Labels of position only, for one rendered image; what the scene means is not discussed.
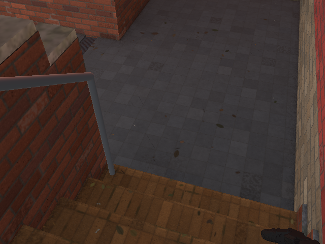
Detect stairs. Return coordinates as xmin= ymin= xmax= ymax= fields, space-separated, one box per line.
xmin=10 ymin=164 xmax=297 ymax=244

